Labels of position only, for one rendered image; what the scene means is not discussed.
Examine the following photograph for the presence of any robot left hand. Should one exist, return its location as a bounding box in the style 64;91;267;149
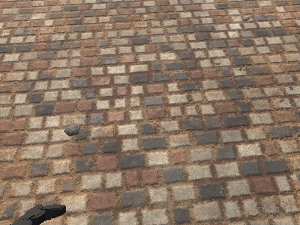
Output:
10;204;67;225

